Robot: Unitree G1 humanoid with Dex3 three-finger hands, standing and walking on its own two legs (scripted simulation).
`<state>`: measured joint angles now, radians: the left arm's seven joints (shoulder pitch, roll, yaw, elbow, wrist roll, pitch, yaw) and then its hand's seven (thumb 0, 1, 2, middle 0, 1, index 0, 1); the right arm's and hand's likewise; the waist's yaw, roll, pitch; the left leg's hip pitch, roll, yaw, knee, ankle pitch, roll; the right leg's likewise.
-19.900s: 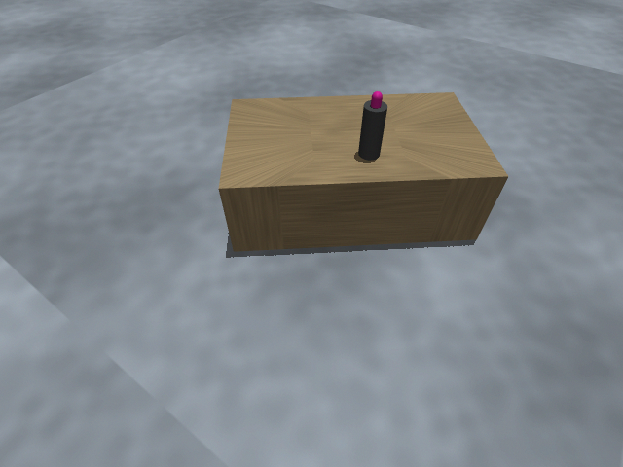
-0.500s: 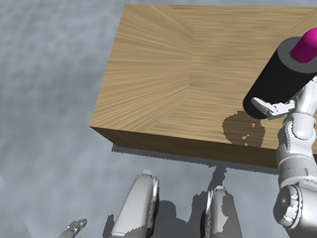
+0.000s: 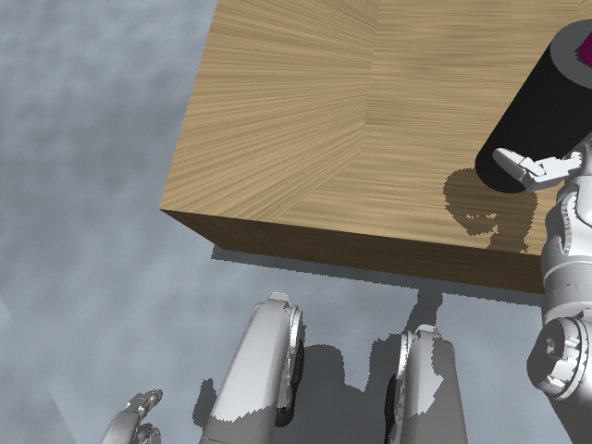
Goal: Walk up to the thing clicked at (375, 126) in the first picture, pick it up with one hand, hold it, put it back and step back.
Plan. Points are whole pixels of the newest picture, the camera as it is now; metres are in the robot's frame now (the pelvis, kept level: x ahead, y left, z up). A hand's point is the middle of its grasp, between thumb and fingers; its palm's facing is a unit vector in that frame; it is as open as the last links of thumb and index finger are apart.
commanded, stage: lower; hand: right
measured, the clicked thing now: (555, 109) +0.53 -0.20 +0.03
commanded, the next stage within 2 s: loosen in 0.60 s
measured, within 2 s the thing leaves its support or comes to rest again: rests again in 1.64 s
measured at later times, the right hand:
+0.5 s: hand (519, 155) +0.53 -0.21 -0.09, palm faces +0.21 +0.98 -0.06, open 11.6 cm
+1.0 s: hand (526, 148) +0.54 -0.21 -0.09, palm faces +0.23 +0.97 -0.04, open 11.7 cm
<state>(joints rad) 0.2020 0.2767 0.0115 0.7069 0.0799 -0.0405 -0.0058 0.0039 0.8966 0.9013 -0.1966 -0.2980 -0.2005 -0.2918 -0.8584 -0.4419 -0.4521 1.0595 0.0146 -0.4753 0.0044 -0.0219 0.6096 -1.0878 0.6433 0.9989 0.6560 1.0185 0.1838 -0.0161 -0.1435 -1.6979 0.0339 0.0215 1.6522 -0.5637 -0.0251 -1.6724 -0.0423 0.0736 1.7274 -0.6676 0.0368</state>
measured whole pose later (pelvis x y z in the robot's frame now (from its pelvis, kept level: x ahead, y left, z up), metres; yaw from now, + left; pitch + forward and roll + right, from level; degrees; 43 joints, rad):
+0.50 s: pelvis -0.01 +0.00 -0.06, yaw +0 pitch +37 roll +3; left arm 0.21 0.28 -0.01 0.68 0.09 -0.02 -0.02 0.00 0.90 0.90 -0.20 -0.30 -0.20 -0.29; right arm -0.91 -0.48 -0.48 1.07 0.00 -0.48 0.02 -0.02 0.61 -1.09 0.64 1.01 0.65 1.03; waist 0.20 -0.02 -0.12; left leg -1.89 0.04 0.01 1.84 -0.60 -0.04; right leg -1.87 -0.03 0.08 1.92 -0.71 0.03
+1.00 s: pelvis -0.01 -0.01 -0.08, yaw +0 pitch +37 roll +3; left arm 0.20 0.30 0.00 0.67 0.08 0.02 -0.02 0.00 0.94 0.87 -0.20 -0.30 -0.22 -0.28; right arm -0.98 -0.49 -0.48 1.04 0.00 -0.44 0.02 -0.02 0.58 -0.77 0.77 0.80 0.79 0.81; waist 0.19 -0.02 -0.12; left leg -1.97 0.05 0.00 1.92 -0.61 -0.04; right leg -1.94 -0.01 0.08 2.00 -0.71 0.03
